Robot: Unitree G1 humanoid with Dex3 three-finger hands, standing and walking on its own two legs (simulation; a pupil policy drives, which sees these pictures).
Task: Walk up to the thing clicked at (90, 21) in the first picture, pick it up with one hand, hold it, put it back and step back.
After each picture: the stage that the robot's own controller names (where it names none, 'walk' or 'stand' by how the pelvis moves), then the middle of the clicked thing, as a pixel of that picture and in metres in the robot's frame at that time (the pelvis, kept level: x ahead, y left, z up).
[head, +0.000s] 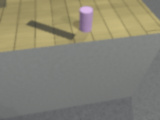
stand; (85, 19) +0.72 +0.00 +0.02
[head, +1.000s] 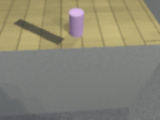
rise first; (76, 23) +0.64 +0.07 +0.05
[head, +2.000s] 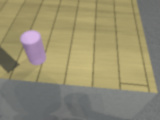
stand; (34, 48) +0.43 +0.21 +0.05
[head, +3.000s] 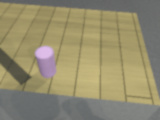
stand; (46, 62) +0.43 +0.16 +0.02
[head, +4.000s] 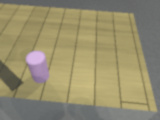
stand; (38, 67) +0.40 +0.19 +0.02
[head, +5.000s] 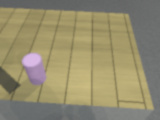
stand; (35, 69) +0.40 +0.20 +0.01
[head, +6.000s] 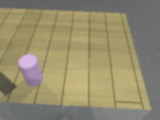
stand; (31, 70) +0.39 +0.21 +0.01
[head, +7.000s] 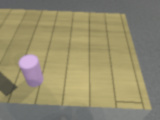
stand; (32, 71) +0.39 +0.21 +0.01
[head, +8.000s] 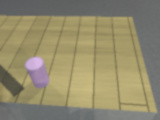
rise first; (38, 73) +0.39 +0.22 +0.02
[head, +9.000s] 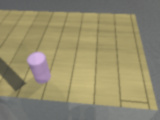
go down; (39, 68) +0.40 +0.21 +0.02
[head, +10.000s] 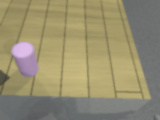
go down; (26, 60) +0.41 +0.19 +0.03
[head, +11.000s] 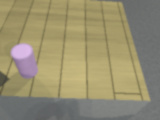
go down; (25, 61) +0.41 +0.20 +0.04
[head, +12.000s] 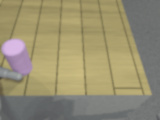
close; (18, 58) +0.40 +0.21 +0.06
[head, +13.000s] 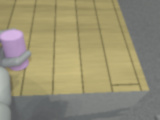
lift; (15, 50) +0.43 +0.21 +0.07
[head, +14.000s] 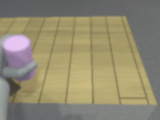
lift; (20, 59) +0.32 +0.19 +0.19
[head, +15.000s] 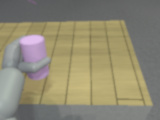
hold; (35, 57) +0.34 +0.16 +0.18
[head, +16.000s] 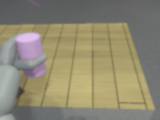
hold; (31, 55) +0.33 +0.17 +0.20
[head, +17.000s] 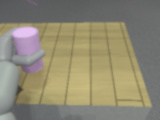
crouch; (29, 50) +0.34 +0.17 +0.21
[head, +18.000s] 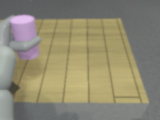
crouch; (25, 37) +0.39 +0.18 +0.21
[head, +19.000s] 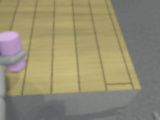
lower; (12, 51) +0.43 +0.22 +0.07
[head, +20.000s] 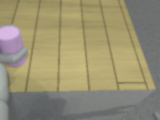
lower; (12, 47) +0.43 +0.22 +0.08
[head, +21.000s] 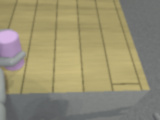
lower; (10, 51) +0.42 +0.23 +0.07
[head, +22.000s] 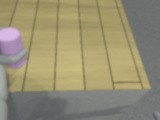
lower; (12, 48) +0.43 +0.22 +0.07
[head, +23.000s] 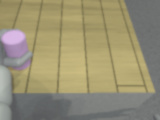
loosen; (17, 50) +0.42 +0.21 +0.07
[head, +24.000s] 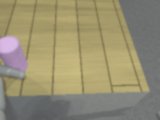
withdraw; (13, 56) +0.41 +0.22 +0.07
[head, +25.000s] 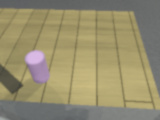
sink last; (38, 67) +0.39 +0.20 +0.04
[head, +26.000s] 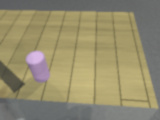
stand; (38, 67) +0.40 +0.21 +0.02
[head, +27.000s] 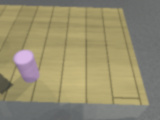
stand; (27, 67) +0.40 +0.22 +0.02
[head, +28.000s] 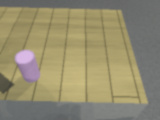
stand; (28, 66) +0.41 +0.22 +0.02
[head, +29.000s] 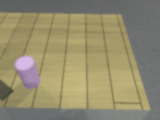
walk; (28, 73) +0.39 +0.22 +0.02
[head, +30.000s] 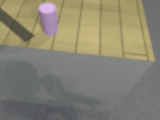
walk; (49, 19) +0.59 +0.16 +0.03
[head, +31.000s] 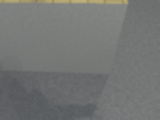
walk; out of the picture +0.95 +0.25 +0.04
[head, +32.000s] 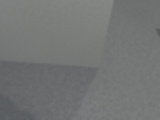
stand; out of the picture +1.16 +0.23 +0.03
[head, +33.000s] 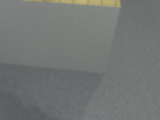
stand; out of the picture +1.14 +0.21 +0.02
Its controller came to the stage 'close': yes
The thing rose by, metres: 0.22
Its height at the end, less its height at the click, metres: +0.00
